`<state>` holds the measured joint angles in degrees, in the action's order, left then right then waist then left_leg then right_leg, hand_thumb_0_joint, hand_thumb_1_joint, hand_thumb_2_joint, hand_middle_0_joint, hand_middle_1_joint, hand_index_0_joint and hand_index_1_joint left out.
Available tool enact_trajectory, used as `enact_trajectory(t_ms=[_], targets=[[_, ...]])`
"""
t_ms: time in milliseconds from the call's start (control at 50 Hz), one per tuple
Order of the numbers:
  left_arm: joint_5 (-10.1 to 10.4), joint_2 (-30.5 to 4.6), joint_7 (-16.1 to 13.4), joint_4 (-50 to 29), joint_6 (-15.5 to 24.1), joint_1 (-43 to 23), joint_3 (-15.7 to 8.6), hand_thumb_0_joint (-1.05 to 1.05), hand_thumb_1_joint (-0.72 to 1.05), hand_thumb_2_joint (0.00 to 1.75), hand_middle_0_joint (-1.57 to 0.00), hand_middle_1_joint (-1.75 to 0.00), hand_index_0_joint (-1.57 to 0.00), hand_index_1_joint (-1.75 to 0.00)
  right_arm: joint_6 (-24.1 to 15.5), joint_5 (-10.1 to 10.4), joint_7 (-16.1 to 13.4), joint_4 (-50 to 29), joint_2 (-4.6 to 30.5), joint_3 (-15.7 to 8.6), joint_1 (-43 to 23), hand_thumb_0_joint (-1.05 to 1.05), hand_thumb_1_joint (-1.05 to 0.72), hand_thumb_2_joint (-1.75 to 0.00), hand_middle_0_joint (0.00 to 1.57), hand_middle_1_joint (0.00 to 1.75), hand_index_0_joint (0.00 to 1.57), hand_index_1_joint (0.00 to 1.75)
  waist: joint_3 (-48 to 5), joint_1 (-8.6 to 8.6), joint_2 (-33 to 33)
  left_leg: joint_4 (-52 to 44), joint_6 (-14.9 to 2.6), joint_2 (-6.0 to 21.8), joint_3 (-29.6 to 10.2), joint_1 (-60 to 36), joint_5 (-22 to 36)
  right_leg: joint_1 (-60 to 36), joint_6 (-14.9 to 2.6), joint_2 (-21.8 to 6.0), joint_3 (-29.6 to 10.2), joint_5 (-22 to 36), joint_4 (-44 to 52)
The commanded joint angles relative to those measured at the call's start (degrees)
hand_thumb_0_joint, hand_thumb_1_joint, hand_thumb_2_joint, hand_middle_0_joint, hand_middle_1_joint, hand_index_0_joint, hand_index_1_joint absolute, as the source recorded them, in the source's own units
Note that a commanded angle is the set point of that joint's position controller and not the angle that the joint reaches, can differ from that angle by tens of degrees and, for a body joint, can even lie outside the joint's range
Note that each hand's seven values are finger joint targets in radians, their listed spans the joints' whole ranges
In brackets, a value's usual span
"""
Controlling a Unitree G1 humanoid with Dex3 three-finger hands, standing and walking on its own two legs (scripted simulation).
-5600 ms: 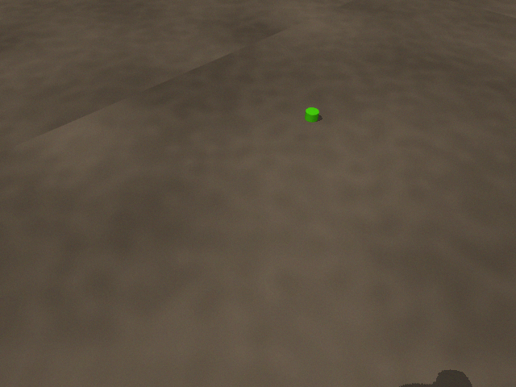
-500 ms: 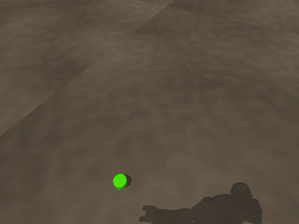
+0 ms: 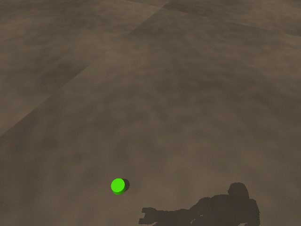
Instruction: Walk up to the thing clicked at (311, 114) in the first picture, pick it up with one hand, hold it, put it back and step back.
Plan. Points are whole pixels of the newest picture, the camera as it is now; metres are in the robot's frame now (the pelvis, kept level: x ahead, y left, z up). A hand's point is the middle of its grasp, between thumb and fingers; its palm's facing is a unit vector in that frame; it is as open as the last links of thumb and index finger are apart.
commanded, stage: stand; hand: left
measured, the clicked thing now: (118, 186) +0.47 +0.22 -0.75
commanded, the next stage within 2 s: none
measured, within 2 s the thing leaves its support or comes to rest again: neither
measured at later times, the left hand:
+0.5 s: hand out of the picture +0.08 +0.25 -0.16, palm faces -0.03 -0.94 -0.34, open 7.4 cm
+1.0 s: hand out of the picture +0.10 +0.25 -0.15, palm faces -0.02 -0.94 -0.34, open 7.4 cm
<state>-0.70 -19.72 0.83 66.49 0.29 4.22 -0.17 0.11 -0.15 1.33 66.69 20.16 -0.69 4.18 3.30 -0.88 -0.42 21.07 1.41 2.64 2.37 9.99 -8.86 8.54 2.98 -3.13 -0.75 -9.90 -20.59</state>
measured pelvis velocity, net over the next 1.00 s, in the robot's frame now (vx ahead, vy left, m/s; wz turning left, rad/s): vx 0.03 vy -0.01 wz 0.02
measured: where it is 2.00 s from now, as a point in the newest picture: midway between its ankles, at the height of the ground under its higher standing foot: outside the picture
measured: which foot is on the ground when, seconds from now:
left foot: down 0.00-1.00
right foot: down 0.00-1.00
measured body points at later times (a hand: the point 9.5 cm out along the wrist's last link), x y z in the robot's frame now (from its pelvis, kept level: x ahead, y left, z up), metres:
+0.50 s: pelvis +0.02 -0.01 +0.00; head +0.03 -0.01 +0.45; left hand +0.08 +0.30 -0.13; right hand +0.10 -0.31 -0.13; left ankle +0.03 +0.13 -0.75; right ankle +0.02 -0.15 -0.75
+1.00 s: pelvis +0.03 -0.01 +0.00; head +0.04 -0.01 +0.45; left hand +0.10 +0.30 -0.13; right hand +0.12 -0.31 -0.13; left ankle +0.03 +0.13 -0.75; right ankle +0.02 -0.15 -0.75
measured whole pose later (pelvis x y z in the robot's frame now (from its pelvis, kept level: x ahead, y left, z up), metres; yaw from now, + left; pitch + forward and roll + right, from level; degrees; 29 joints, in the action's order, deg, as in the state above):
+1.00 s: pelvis +0.03 -0.01 +0.00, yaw +1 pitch -2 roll +0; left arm -0.9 -20.2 0.8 65.1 0.2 5.5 -0.2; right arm -0.5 -0.3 0.8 65.3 20.3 -0.1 4.4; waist 3.0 -0.5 -0.2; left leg 19.2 2.1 2.9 1.3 7.6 -10.0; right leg 5.5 2.5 -2.9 0.6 -11.2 -18.3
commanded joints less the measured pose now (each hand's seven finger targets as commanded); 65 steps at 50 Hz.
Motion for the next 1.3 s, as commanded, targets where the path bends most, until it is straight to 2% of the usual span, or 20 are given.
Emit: enact_trajectory(t_ms=[0, 80, 120, 220, 280, 420, 460, 660, 740, 840, 1020, 1080, 1160, 1240, 1280], targets=[[0.1, -12.6, -1.0, -3.5, 1.5, -1.9, -2.3, 0.0, 0.9, 0.9, -0.2, -0.3, -0.2, -0.3, -1.6, -0.6, -1.1, -4.0, 12.7, -2.5, -3.1, 0.0, -0.9, -0.9, 0.2, 0.3, 0.2, 0.3, -6.4, 0.5, 0.6, -4.3, -2.0, 5.8, -5.6, -3.6, 3.5, -0.2, -3.02, -4.6, -3.5, 4.3, 4.0], [0.1, -12.9, -1.0, -3.6, 1.3, -1.7, -2.4, 0.0, 0.9, 0.9, -0.2, -0.3, -0.2, -0.3, -1.5, -0.5, -1.1, -4.2, 12.2, -2.4, -3.1, 0.0, -0.9, -0.9, 0.2, 0.3, 0.2, 0.3, -3.8, 0.25, 0.2, -5.8, -1.59, 5.4, -5.9, -2.1, -2.1, 1.3, -3.06, -4.2, -3.2, 0.1, 4.8], [-0.1, -12.7, -1.0, -3.8, 1.4, -1.3, -2.4, 0.0, 0.9, 0.9, -0.2, -0.3, -0.2, -0.3, -1.4, -0.4, -1.1, -4.3, 12.4, -2.5, -3.1, 0.0, -0.9, -0.9, 0.2, 0.3, 0.2, 0.3, -4.1, 0.27, 0.2, -5.7, -1.85, 5.3, -5.9, -1.9, -3.1, 1.2, -3.09, -4.4, -3.2, 0.5, 5.3], [0.0, -12.7, -0.9, -4.1, 1.4, -0.7, -2.4, 0.0, 0.9, 0.9, -0.2, -0.3, -0.2, -0.3, -1.6, -0.4, -1.1, -4.3, 12.4, -2.4, -3.1, 0.0, -0.9, -0.9, 0.2, 0.3, 0.2, 0.3, -4.6, 0.48, -0.4, -5.4, -1.56, 5.3, -5.7, -2.6, -0.5, 0.7, -3.16, -4.5, -3.2, 1.5, 5.0], [0.1, -13.4, -1.0, -4.4, 1.6, -1.0, -2.5, 0.0, 0.9, 0.9, -0.2, -0.3, -0.2, -0.3, -1.7, -0.4, -1.1, -4.4, 12.2, -2.3, -2.7, 0.0, -0.9, -0.9, 0.2, 0.3, 0.2, 0.3, -5.8, 0.25, 0.9, -4.3, -1.7, 5.6, -5.4, -4.0, 4.5, -0.2, -3.21, -4.9, -3.4, 4.9, 5.0], [0.1, -13.4, -1.1, -4.5, 1.5, -1.0, -2.5, 0.0, 0.9, 0.9, -0.2, -0.3, -0.2, -0.3, -1.6, -0.4, -1.2, -4.3, 12.2, -2.1, -2.7, 0.0, -0.9, -0.9, 0.2, 0.3, 0.2, 0.3, -5.3, 0.18, 0.8, -4.4, -1.61, 5.4, -5.2, -3.4, 3.7, -1.1, -3.17, -4.9, -3.0, 4.9, 5.2], [0.0, -12.9, -1.1, -4.3, 1.3, -0.3, -2.4, 0.0, 0.9, 0.9, -0.2, -0.3, -0.2, -0.3, -1.4, -0.3, -1.2, -4.4, 12.6, -2.1, -3.0, 0.0, -0.9, -0.9, 0.2, 0.3, 0.2, 0.3, -5.4, 0.6, 0.2, -4.4, -1.73, 5.5, -5.1, -3.6, 3.5, -1.0, -3.21, -4.9, -2.8, 5.1, 5.3], [0.2, -13.1, -1.1, -4.4, 1.3, -0.5, -2.6, 0.0, 0.9, 0.9, -0.2, -0.3, -0.2, -0.3, -1.6, -0.3, -1.4, -4.5, 12.6, -2.0, -2.2, 0.0, -0.9, -0.9, 0.2, 0.3, 0.2, 0.3, -6.0, 0.55, -0.1, -4.2, -1.68, 5.7, -5.0, -4.1, 8.3, -3.0, -3.25, -5.0, -2.4, 8.3, 4.7], [0.2, -12.9, -1.1, -4.3, 1.2, -0.3, -2.5, 0.0, 0.9, 0.9, -0.2, -0.3, -0.2, -0.3, -1.6, -0.2, -1.4, -4.6, 12.5, -1.9, -2.4, 0.0, -0.9, -0.9, 0.2, 0.3, 0.2, 0.3, -5.3, 0.74, 0.3, -4.2, -1.52, 5.7, -5.3, -4.5, 7.4, -2.3, -3.2, -4.9, -2.2, 6.8, 4.8], [0.0, -12.7, -1.1, -4.5, 1.2, -0.5, -2.4, 0.0, 0.9, 0.9, -0.2, -0.3, -0.2, -0.3, -1.6, -0.3, -1.5, -4.9, 12.7, -2.0, -2.5, 0.0, -0.9, -0.9, 0.2, 0.3, 0.2, 0.3, -6.2, 0.79, -0.1, -3.7, -1.75, 5.7, -4.9, -5.1, 9.0, -2.9, -3.34, -5.2, -2.2, 9.1, 4.7], [0.1, -13.2, -1.2, -4.7, 1.3, -0.6, -2.6, 0.0, 0.9, 0.9, -0.2, -0.3, -0.2, -0.3, -1.6, -0.3, -1.5, -5.0, 12.2, -1.8, -1.8, 0.0, -0.9, -0.9, 0.2, 0.3, 0.2, 0.3, -6.4, 0.65, 0.9, -3.5, -1.83, 5.8, -4.8, -5.7, 10.1, -3.3, -3.33, -5.3, -2.1, 9.7, 4.7], [0.2, -13.2, -1.2, -4.6, 1.2, -0.5, -2.5, 0.0, 0.9, 0.9, -0.2, -0.3, -0.2, -0.3, -1.6, -0.2, -1.5, -4.9, 12.3, -1.8, -1.9, 0.0, -0.9, -0.9, 0.2, 0.3, 0.2, 0.3, -5.3, 0.66, 0.5, -4.3, -1.6, 5.6, -5.0, -5.0, 8.6, -2.9, -3.3, -5.1, -2.1, 8.0, 5.0], [0.0, -13.1, -1.2, -4.8, 1.1, -0.5, -2.6, 0.0, 0.9, 0.9, -0.2, -0.3, -0.2, -0.3, -1.6, -0.3, -1.6, -5.1, 12.3, -1.9, -1.5, 0.0, -0.9, -0.9, 0.2, 0.3, 0.2, 0.3, -6.2, 0.66, 0.4, -3.9, -1.85, 5.7, -4.8, -5.1, 10.2, -3.9, -3.43, -5.3, -2.0, 9.8, 4.7], [0.0, -13.0, -1.1, -4.7, 1.1, 0.1, -2.5, 0.0, 0.9, 0.9, -0.2, -0.3, -0.2, -0.3, -1.6, -0.3, -1.5, -5.1, 12.4, -1.8, -1.6, 0.0, -0.9, -0.9, 0.2, 0.3, 0.2, 0.3, -4.8, 0.86, 0.5, -4.6, -1.69, 5.5, -5.0, -4.7, 6.8, -2.6, -3.23, -5.0, -1.9, 6.9, 5.3], [0.0, -13.0, -1.2, -4.7, 1.1, -0.1, -2.6, 0.0, 0.9, 0.9, -0.2, -0.3, -0.2, -0.3, -1.5, -0.3, -1.5, -5.2, 12.5, -1.9, -1.6, 0.0, -0.9, -0.9, 0.2, 0.3, 0.2, 0.3, -5.0, 0.79, 0.2, -4.5, -1.87, 5.5, -5.1, -4.7, 7.1, -2.6, -3.35, -5.2, -2.0, 7.2, 5.3]])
